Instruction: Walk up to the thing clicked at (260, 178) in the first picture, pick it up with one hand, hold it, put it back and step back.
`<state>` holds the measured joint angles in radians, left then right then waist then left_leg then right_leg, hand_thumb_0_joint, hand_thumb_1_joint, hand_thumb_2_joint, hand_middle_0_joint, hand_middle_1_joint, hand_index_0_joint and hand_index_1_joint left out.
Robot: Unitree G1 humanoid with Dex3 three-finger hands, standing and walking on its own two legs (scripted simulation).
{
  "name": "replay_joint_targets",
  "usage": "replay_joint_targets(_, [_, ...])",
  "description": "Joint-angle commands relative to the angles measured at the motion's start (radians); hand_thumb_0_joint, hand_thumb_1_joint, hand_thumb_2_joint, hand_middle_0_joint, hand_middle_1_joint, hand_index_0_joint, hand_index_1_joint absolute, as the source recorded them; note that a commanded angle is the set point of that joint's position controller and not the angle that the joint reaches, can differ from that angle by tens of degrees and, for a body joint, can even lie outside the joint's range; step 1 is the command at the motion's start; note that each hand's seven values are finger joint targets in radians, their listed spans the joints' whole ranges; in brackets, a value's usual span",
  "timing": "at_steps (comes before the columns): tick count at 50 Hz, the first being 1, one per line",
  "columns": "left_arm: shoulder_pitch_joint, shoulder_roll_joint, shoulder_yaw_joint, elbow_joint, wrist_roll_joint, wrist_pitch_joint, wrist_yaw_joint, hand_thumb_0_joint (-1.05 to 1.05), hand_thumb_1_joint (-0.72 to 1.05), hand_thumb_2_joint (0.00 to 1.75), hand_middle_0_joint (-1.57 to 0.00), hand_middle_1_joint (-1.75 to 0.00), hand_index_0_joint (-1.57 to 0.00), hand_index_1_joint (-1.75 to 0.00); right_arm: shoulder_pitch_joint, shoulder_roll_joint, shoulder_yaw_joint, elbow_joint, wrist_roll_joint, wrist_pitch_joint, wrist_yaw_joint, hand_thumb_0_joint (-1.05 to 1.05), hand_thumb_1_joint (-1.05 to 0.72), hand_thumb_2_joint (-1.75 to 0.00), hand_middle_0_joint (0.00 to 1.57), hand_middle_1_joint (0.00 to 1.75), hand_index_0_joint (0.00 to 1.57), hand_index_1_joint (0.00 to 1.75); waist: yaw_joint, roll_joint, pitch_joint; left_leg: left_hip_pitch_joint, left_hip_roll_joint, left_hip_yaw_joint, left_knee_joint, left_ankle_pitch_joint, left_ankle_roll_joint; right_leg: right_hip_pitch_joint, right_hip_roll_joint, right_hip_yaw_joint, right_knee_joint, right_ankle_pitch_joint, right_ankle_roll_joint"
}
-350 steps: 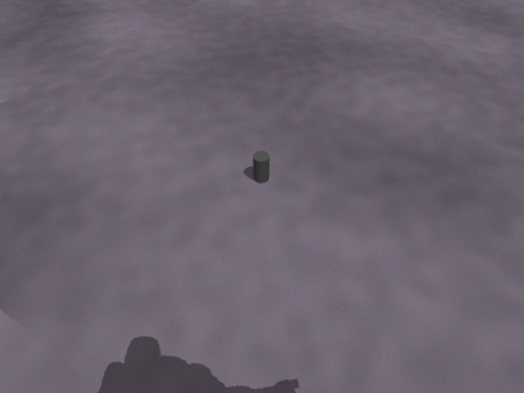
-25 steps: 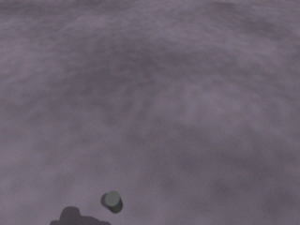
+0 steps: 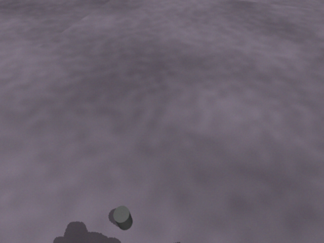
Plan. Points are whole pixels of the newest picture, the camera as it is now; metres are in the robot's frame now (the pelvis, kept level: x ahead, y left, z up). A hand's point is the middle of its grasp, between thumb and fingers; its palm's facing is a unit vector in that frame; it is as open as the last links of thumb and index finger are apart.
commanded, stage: stand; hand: left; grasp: from the side
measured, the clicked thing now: (123, 218) +0.37 +0.23 -0.70
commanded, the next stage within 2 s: go down in 0.04 s
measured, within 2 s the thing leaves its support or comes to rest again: neither
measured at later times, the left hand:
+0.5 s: hand out of the picture +0.15 +0.27 -0.17, palm faces +0.06 -0.94 -0.34, open 13.7 cm
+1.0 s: hand out of the picture +0.13 +0.29 -0.20, palm faces +0.11 -0.94 -0.33, open 17.4 cm
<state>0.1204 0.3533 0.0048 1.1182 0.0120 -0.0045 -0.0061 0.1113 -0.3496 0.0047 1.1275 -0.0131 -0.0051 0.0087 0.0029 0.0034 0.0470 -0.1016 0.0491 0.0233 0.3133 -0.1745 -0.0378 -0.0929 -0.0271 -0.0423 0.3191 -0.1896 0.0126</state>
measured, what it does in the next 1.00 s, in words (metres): lowers itself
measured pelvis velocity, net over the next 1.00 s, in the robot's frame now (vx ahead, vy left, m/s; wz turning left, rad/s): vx -0.02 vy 0.02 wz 0.00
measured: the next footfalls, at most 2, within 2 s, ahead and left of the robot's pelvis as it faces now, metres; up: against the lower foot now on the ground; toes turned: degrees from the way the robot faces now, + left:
none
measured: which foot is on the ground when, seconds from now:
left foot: down 0.00-1.00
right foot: down 0.00-1.00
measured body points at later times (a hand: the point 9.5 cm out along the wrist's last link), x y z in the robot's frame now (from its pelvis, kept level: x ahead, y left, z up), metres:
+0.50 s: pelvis -0.01 +0.01 -0.03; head +0.05 +0.01 +0.42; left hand +0.15 +0.32 -0.15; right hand +0.08 -0.25 -0.15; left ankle +0.00 +0.14 -0.75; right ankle -0.01 -0.12 -0.75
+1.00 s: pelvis -0.02 +0.02 -0.09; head +0.06 +0.03 +0.36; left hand +0.12 +0.34 -0.18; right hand +0.15 -0.23 -0.16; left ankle +0.00 +0.14 -0.75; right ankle -0.01 -0.12 -0.75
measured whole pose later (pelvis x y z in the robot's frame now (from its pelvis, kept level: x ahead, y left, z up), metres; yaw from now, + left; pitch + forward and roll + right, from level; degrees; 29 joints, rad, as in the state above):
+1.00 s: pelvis -0.02 +0.02 -0.09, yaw +0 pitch +15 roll -3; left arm 0.26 0.35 0.27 0.46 0.02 0.23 -0.08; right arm 0.22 -0.23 -0.01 0.56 0.00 -0.18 -0.07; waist -0.03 0.00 -0.12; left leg -0.87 0.06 -0.03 1.10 -0.50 -0.02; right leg -0.82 -0.03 -0.06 1.04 -0.49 0.03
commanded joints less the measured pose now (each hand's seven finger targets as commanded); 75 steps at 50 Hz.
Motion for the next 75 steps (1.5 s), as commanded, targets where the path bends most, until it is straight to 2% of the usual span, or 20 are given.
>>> replay_joint_targets(1, [-0.032,0.214,0.037,-0.055,-0.002,-0.023,0.011,0.0,0.9,0.9,-0.2,-0.3,-0.2,-0.3,-0.043,-0.211,-0.041,-0.057,0.002,-0.02,-0.014,0.0,-0.9,-0.9,0.2,0.3,0.2,0.3,-0.002,0.0,-0.067,0.01,0.094,-0.071,-0.042,0.133,0.045,0.002,-0.118,0.089,-0.052,0.156,-0.029])
replay_joint_targets(7, [-0.034,0.217,0.04,-0.058,-0.003,-0.023,0.013,0.0,0.82,0.82,-0.24,-0.22,-0.21,-0.22,-0.045,-0.215,-0.042,-0.061,0.003,-0.021,-0.015,0.0,-0.94,-0.91,0.21,0.3,0.2,0.3,-0.001,0.001,-0.068,0.031,0.098,-0.072,-0.041,0.155,0.042,-0.008,-0.114,0.087,-0.044,0.158,-0.03])
replay_joint_targets(8, [-0.385,0.031,0.041,-0.408,-0.053,-0.111,0.025,0.0,0.74,0.74,-0.16,-0.14,-0.13,-0.14,-0.011,-0.042,-0.003,-0.335,0.071,-0.069,-0.036,0.0,-1.0,-0.93,0.2,0.3,0.2,0.3,-0.131,0.046,0.019,-0.108,-0.052,0.044,0.031,0.001,0.046,-0.236,0.015,0.029,0.018,0.077,-0.016])
replay_joint_targets(9, [-0.491,0.104,0.068,-0.354,-0.053,-0.105,0.035,0.0,0.66,0.66,-0.08,-0.06,-0.05,-0.06,0.035,-0.075,-0.01,-0.28,0.071,-0.069,-0.047,0.0,-1.0,-0.93,0.2,0.3,0.2,0.3,-0.092,-0.013,-0.026,-0.103,-0.052,0.034,0.046,-0.012,0.051,-0.177,0.014,0.011,0.022,0.043,-0.012])
replay_joint_targets(10, [-0.268,0.201,0.129,-0.158,-0.026,-0.061,0.039,0.0,0.58,0.58,-0.02,-0.02,-0.03,-0.01,0.083,-0.109,-0.033,-0.281,0.074,-0.057,-0.058,0.0,-1.0,-0.93,0.2,0.3,0.2,0.3,-0.057,-0.018,-0.036,-0.123,-0.051,0.039,0.061,-0.01,0.049,-0.17,0.017,0.004,0.036,0.027,-0.017])
replay_joint_targets(11, [-0.226,0.208,0.144,-0.083,-0.009,-0.041,0.028,0.0,0.5,0.5,-0.01,-0.03,-0.02,-0.02,0.091,-0.104,-0.042,-0.298,0.067,-0.052,-0.057,0.0,-0.98,-0.92,0.2,0.3,0.2,0.3,-0.048,-0.058,-0.056,-0.159,-0.057,0.034,0.098,-0.001,0.053,-0.187,0.018,0.0,0.054,0.019,-0.018])
replay_joint_targets(13, [-0.31,0.262,0.192,-0.123,0.029,-0.053,0.005,0.0,0.34,0.34,-0.01,-0.04,-0.02,-0.03,0.106,-0.102,-0.07,-0.352,0.05,-0.061,-0.06,0.0,-0.97,-0.92,0.2,0.3,0.2,0.3,-0.028,-0.056,-0.178,-0.171,-0.058,0.032,0.155,0.037,0.057,-0.176,0.008,0.009,0.123,0.074,-0.014])
replay_joint_targets(15, [-0.132,0.243,0.231,-0.074,0.061,-0.028,-0.011,0.0,0.2,0.19,-0.03,-0.05,-0.03,-0.04,0.14,-0.093,-0.087,-0.379,0.032,-0.067,-0.051,0.0,-0.96,-0.92,0.2,0.3,0.2,0.3,0.009,-0.003,-0.229,-0.235,-0.068,0.031,0.21,0.075,0.049,-0.179,0.006,0.01,0.181,0.105,-0.022])
replay_joint_targets(17, [-0.087,0.229,0.243,-0.122,0.07,-0.003,-0.015,0.0,0.09,0.13,-0.05,-0.05,-0.06,-0.03,0.14,-0.084,-0.09,-0.43,0.035,-0.072,-0.048,0.0,-0.96,-0.91,0.2,0.3,0.2,0.3,0.023,0.028,-0.255,-0.228,-0.069,0.03,0.216,0.099,0.04,-0.18,0.014,0.008,0.198,0.113,-0.028])
replay_joint_targets(22, [-0.131,0.196,0.256,-0.211,0.065,0.049,-0.023,0.0,-0.22,0.11,-0.06,-0.09,-0.07,-0.09,0.118,-0.07,-0.093,-0.505,0.033,-0.087,-0.036,0.0,-0.91,-0.9,0.2,0.3,0.2,0.3,-0.001,0.016,-0.214,-0.325,-0.047,0.007,0.296,0.067,0.034,-0.302,0.031,-0.009,0.273,0.049,-0.029])
replay_joint_targets(30, [-0.05,0.191,0.287,-0.47,0.05,0.069,-0.038,0.0,-0.53,0.08,-0.09,-0.15,-0.09,-0.15,0.147,-0.07,-0.107,-0.593,0.027,-0.139,-0.048,0.0,-0.89,-0.89,0.2,0.3,0.2,0.3,-0.033,0.044,-0.342,-0.403,-0.026,-0.011,0.462,0.072,0.035,-0.438,0.031,-0.008,0.449,0.051,-0.026])
replay_joint_targets(31, [-0.067,0.177,0.267,-0.546,0.045,0.071,-0.041,0.0,-0.56,0.09,-0.09,-0.17,-0.1,-0.16,0.149,-0.063,-0.108,-0.593,0.027,-0.143,-0.049,0.0,-0.9,-0.89,0.2,0.3,0.2,0.3,-0.028,0.061,-0.34,-0.418,-0.021,-0.019,0.469,0.061,0.031,-0.465,0.033,-0.011,0.465,0.029,-0.029])
replay_joint_targets(38, [0.081,0.188,0.297,-0.678,0.033,0.161,-0.04,0.0,-0.61,0.0,-0.1,-0.07,-0.1,-0.07,0.126,-0.057,-0.09,-0.64,0.028,-0.172,-0.07,0.0,-0.86,-0.88,0.2,0.3,0.2,0.3,-0.031,0.079,-0.307,-0.509,-0.016,-0.038,0.509,-0.101,0.033,-0.554,0.034,-0.013,0.512,-0.108,-0.025])
replay_joint_targets(46, [0.135,0.194,0.336,-0.783,0.014,0.212,-0.058,0.0,-0.61,0.0,-0.1,-0.07,-0.09,-0.07,0.117,-0.039,-0.079,-0.675,0.019,-0.208,-0.098,0.0,-0.89,-0.89,0.2,0.3,0.2,0.3,-0.045,0.064,-0.339,-0.603,-0.021,-0.035,0.62,-0.089,0.043,-0.619,0.026,-0.009,0.58,-0.098,-0.022])
replay_joint_targets(54, [0.197,0.21,0.383,-0.827,-0.017,0.145,-0.116,0.0,-0.6,0.0,-0.1,-0.06,-0.1,-0.06,0.112,-0.037,-0.084,-0.696,0.011,-0.243,-0.095,0.0,-0.92,-0.9,0.2,0.3,0.2,0.3,-0.027,0.093,-0.39,-0.683,-0.018,-0.048,0.709,-0.074,0.039,-0.721,0.028,-0.013,0.698,-0.103,-0.026])
replay_joint_targets(62, [-0.02,0.292,0.481,-0.706,-0.072,-0.047,-0.192,0.0,-0.58,0.0,-0.09,-0.06,-0.09,-0.06,0.095,-0.061,-0.083,-0.671,0.007,-0.272,-0.091,0.0,-0.95,-0.91,0.2,0.3,0.2,0.3,-0.046,0.073,-0.44,-0.895,-0.025,-0.05,0.897,-0.156,0.049,-0.934,0.019,0.005,0.881,-0.166,-0.028])
replay_joint_targets(64, [-0.082,0.335,0.519,-0.657,-0.09,-0.12,-0.232,0.0,-0.58,0.02,-0.09,-0.08,-0.09,-0.08,0.089,-0.071,-0.079,-0.66,0.007,-0.276,-0.089,0.0,-0.94,-0.91,0.2,0.3,0.2,0.3,-0.03,0.08,-0.482,-0.953,-0.027,-0.054,0.953,-0.176,0.05,-1.001,0.014,0.01,0.942,-0.191,-0.029])
replay_joint_targets(67, [-0.183,0.375,0.522,-0.663,-0.096,-0.209,-0.282,0.0,-0.57,0.04,-0.08,-0.11,-0.08,-0.1,0.095,-0.089,-0.082,-0.654,0.003,-0.273,-0.09,0.0,-0.91,-0.9,0.2,0.3,0.2,0.3,-0.025,0.128,-0.553,-0.981,-0.02,-0.073,0.991,-0.239,0.042,-1.071,0.006,0.028,1.003,-0.245,-0.033])
replay_joint_targets(70, [-0.19,0.43,0.587,-0.579,-0.107,-0.242,-0.305,0.0,-0.59,0.06,-0.07,-0.11,-0.07,-0.11,0.083,-0.117,-0.087,-0.648,0.006,-0.259,-0.086,0.0,-0.9,-0.9,0.2,0.3,0.2,0.3,0.008,0.134,-0.597,-1.009,-0.012,-0.098,1.011,-0.303,0.037,-1.144,0.011,0.016,1.063,-0.294,-0.034])
replay_joint_targets(75, [-0.233,0.501,0.656,-0.527,-0.129,-0.278,-0.347,0.0,-0.51,0.09,-0.06,-0.11,-0.06,-0.11,0.09,-0.129,-0.08,-0.622,0.004,-0.235,-0.082,0.0,-0.9,-0.9,0.2,0.3,0.2,0.3,0.03,0.127,-0.687,-1.061,-0.021,-0.092,1.098,-0.232,0.042,-1.172,0.013,0.015,1.121,-0.254,-0.04])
